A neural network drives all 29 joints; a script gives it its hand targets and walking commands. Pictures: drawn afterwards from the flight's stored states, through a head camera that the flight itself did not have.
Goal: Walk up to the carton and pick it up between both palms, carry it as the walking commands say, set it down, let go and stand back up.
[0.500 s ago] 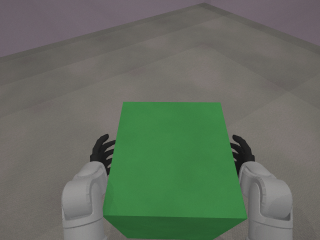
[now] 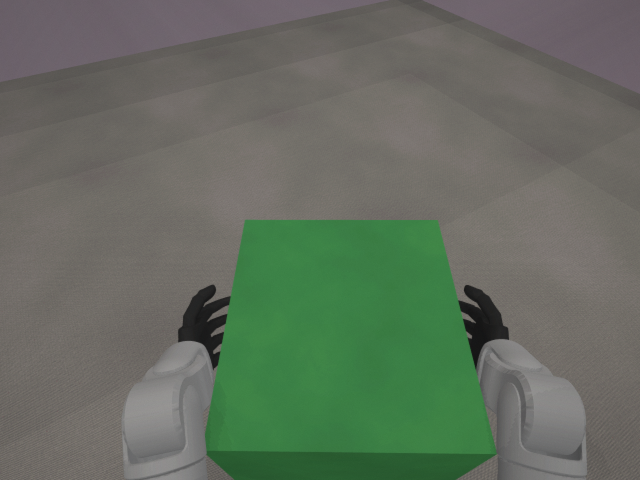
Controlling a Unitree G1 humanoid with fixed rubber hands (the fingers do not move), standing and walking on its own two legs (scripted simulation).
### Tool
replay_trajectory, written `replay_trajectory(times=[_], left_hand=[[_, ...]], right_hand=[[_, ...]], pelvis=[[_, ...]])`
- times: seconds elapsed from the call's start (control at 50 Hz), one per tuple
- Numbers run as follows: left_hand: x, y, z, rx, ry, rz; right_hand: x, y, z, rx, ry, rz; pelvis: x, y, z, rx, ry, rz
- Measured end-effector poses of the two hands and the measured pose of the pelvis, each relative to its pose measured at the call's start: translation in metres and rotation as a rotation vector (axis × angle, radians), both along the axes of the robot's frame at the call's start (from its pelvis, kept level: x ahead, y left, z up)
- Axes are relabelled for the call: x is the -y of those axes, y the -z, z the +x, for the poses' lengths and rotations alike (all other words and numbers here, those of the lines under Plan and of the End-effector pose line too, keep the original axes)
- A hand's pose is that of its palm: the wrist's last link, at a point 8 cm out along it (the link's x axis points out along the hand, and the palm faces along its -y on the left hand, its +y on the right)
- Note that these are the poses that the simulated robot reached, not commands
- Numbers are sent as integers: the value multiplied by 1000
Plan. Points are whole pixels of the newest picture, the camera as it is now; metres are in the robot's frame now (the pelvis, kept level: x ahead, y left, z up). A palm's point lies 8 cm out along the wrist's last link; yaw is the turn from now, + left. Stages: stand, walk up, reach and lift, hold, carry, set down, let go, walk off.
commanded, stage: carry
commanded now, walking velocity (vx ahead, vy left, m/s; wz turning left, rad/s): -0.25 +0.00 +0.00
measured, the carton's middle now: (339, 367) +0.26 +0.01 -0.01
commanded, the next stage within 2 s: none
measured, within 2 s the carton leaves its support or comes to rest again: neither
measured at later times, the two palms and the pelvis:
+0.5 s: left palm out of the picture +0.07 +0.15 +0.09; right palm out of the picture +0.05 -0.18 +0.08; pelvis -0.19 +0.00 +0.00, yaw -2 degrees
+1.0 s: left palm out of the picture -0.12 +0.19 +0.09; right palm out of the picture -0.14 -0.14 +0.08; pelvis -0.38 +0.03 +0.00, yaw -2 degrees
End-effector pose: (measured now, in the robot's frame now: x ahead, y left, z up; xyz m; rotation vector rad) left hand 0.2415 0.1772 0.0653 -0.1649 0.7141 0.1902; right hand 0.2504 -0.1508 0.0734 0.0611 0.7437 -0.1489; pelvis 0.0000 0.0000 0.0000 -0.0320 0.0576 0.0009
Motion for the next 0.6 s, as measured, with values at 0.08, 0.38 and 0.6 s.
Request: replay_trajectory(times=[0.08, 0.38, 0.6], left_hand=[[-4, -9, -28, 29, -3, 1], [41, -20, -133, 21, 108, 86], [-2, -11, -212, 57, 65, 58]], right_hand=[[-4, -9, -28, 29, -5, -5], [40, 5, -166, 21, 92, 60], [-2, -1, -228, 59, 42, 19]], pelvis=[[-3, -3, -30, -5, 4, -15], [9, -2, -145, 10, 48, 51], [-21, 9, -230, -23, 13, 51]])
